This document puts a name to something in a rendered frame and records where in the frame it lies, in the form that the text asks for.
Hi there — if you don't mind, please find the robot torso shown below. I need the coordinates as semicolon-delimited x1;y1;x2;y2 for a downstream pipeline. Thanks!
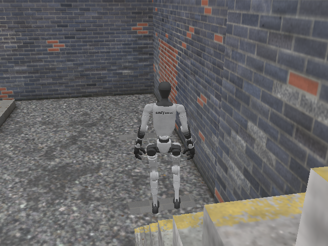
153;101;176;154

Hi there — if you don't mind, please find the right robot hand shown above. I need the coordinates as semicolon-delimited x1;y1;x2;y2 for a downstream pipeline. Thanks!
183;147;195;160

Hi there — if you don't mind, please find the left robot upper arm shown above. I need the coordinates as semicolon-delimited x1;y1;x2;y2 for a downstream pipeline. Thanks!
140;104;154;132

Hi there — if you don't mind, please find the left robot hand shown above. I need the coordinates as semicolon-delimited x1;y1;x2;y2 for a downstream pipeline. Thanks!
134;147;146;160

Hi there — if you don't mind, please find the right robot upper arm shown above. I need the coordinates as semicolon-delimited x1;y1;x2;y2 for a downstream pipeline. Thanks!
175;104;189;133

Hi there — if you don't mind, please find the robot right forearm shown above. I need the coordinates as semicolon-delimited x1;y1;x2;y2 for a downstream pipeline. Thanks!
183;125;194;149

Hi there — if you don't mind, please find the robot right foot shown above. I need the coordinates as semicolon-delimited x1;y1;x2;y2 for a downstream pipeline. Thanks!
173;197;181;209

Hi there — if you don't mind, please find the robot left forearm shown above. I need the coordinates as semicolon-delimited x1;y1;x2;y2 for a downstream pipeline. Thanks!
135;125;145;148

